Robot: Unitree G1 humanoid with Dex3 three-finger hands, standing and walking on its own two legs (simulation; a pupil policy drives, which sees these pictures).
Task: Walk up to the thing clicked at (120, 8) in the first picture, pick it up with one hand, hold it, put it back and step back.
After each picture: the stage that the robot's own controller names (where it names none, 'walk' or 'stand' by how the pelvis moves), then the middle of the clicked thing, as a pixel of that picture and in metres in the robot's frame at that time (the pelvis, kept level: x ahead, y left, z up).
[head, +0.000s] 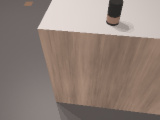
stand; (114, 12) +0.74 -0.13 +0.07
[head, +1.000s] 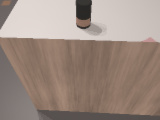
rise first; (83, 13) +0.65 +0.06 +0.09
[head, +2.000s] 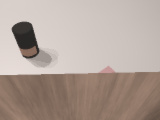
stand; (26, 40) +0.46 +0.23 +0.10
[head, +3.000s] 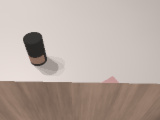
stand; (35, 49) +0.47 +0.21 +0.06
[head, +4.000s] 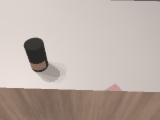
stand; (37, 55) +0.44 +0.20 +0.06
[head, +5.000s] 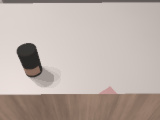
stand; (30, 60) +0.42 +0.22 +0.06
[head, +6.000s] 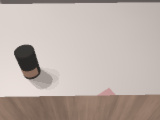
stand; (28, 62) +0.42 +0.23 +0.06
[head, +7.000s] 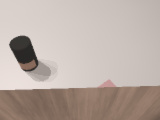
rise first; (25, 54) +0.42 +0.23 +0.07
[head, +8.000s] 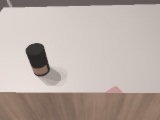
rise first; (38, 60) +0.43 +0.23 +0.06
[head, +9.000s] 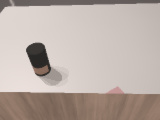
go down; (39, 60) +0.43 +0.22 +0.07
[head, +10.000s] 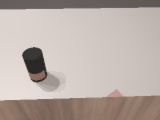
go down; (35, 65) +0.41 +0.20 +0.07
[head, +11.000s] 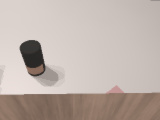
close in; (33, 58) +0.42 +0.20 +0.07
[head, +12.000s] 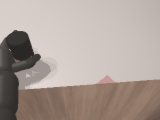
close; (22, 51) +0.43 +0.21 +0.10
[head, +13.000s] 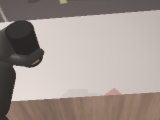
lift; (26, 45) +0.34 +0.17 +0.25
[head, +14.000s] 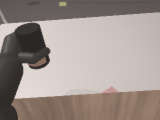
hold; (33, 46) +0.35 +0.16 +0.24
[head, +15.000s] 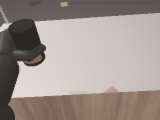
hold; (28, 43) +0.34 +0.18 +0.25
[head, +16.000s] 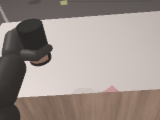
hold; (35, 43) +0.35 +0.16 +0.25
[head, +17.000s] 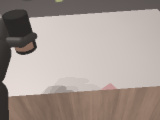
crouch; (21, 32) +0.40 +0.20 +0.25
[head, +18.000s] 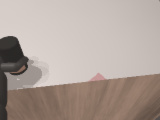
lower; (13, 56) +0.42 +0.23 +0.08
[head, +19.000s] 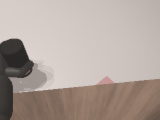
lower; (17, 59) +0.40 +0.22 +0.10
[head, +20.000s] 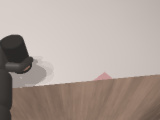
lower; (17, 55) +0.42 +0.22 +0.10
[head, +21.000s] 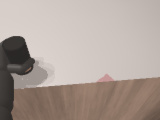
lower; (19, 56) +0.41 +0.22 +0.10
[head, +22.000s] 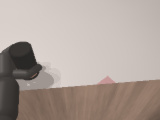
draw back; (25, 61) +0.39 +0.20 +0.10
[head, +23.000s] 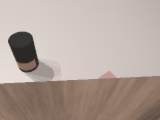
sink last; (25, 53) +0.41 +0.19 +0.10
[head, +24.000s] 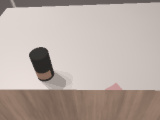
sink last; (42, 64) +0.40 +0.20 +0.07
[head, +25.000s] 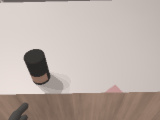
stand; (38, 67) +0.38 +0.19 +0.07
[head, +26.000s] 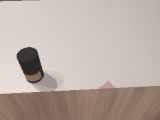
stand; (31, 65) +0.39 +0.21 +0.07
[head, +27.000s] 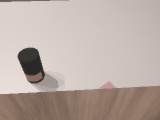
stand; (32, 66) +0.39 +0.20 +0.07
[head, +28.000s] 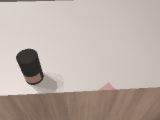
stand; (31, 67) +0.38 +0.20 +0.07
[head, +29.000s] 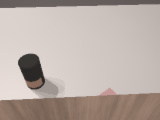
walk; (32, 72) +0.38 +0.20 +0.07
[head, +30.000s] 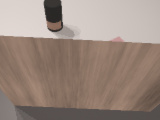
walk; (53, 15) +0.60 +0.15 +0.08
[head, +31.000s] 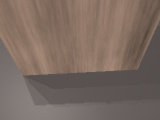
walk; out of the picture +0.95 +0.28 +0.09
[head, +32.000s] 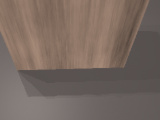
stand; out of the picture +1.11 +0.26 +0.08
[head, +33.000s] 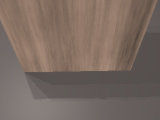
stand; out of the picture +1.09 +0.26 +0.06
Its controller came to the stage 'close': yes
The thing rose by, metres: 0.22
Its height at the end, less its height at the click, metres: +0.00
